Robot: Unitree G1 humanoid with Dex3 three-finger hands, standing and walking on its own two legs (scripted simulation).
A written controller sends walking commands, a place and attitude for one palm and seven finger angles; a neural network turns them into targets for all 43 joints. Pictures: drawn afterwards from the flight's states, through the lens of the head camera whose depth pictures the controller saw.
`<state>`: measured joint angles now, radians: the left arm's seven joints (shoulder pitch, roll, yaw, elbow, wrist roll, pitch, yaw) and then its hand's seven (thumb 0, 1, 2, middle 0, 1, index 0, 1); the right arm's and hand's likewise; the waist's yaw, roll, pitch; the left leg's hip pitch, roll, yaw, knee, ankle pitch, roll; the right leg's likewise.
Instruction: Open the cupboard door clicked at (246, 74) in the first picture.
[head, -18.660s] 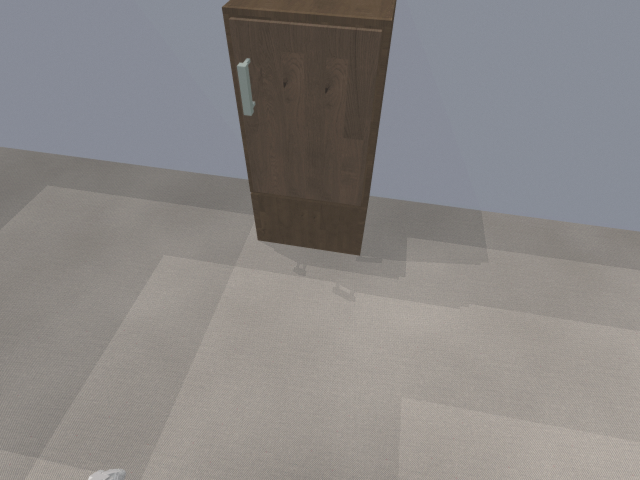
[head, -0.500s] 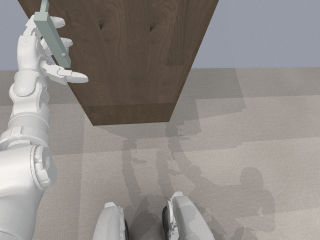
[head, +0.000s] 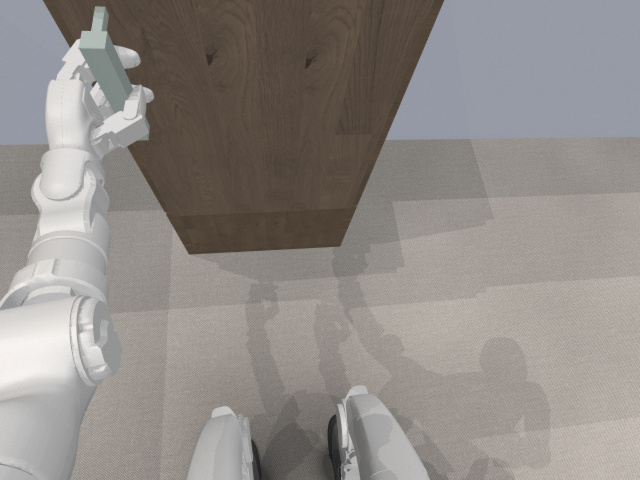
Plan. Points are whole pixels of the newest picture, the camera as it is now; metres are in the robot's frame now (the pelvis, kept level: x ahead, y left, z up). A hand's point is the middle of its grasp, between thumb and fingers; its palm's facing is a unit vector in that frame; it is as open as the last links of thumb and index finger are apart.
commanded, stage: close the thumb around the handle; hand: left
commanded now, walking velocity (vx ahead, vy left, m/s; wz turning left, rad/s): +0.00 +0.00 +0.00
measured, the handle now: (121, 79) +0.59 +0.18 +0.05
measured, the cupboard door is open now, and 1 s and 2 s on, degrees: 1 32 43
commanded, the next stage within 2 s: pull the door open along its arc in 0.08 s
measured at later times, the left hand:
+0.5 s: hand (139, 144) +0.50 +0.15 +0.06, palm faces -0.02 -1.00 -0.03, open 6.2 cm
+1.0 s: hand (222, 251) +0.36 +0.07 +0.06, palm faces +0.40 -0.91 +0.01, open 6.3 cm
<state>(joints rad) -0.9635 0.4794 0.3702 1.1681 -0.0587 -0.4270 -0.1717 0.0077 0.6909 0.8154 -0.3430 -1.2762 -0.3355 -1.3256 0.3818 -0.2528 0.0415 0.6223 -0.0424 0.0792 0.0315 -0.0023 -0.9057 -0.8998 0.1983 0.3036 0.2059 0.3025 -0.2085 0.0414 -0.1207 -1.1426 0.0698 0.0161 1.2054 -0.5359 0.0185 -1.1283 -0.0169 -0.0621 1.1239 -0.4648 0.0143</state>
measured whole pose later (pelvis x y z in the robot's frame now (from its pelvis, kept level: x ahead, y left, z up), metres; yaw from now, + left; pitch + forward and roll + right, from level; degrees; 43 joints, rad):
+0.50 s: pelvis +0.01 -0.01 +0.01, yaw -1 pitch +25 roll -2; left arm -0.72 0.39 0.36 0.95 -0.12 -0.43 -0.21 0.01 0.69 0.75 -0.31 -1.30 -0.30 -1.33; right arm 0.38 -0.25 0.02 0.58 -0.01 0.10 0.04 0.00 -0.91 -0.90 0.20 0.30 0.21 0.30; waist -0.17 0.04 -0.13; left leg -1.04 0.08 0.04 1.14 -0.53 0.01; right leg -1.05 -0.01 -0.04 1.08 -0.46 0.01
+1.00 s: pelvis +0.01 -0.03 +0.02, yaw +3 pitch +18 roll +0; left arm -0.16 -0.10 -0.07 0.43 0.09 -0.43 0.55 0.01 0.68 0.79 -0.28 -1.31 -0.30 -1.29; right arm 0.20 -0.18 -0.01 0.57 -0.08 0.02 0.07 0.00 -0.91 -0.90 0.20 0.30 0.20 0.30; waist -0.02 0.02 -0.17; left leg -0.88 0.05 0.02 1.08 -0.51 -0.02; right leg -0.90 -0.04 -0.06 1.08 -0.50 -0.02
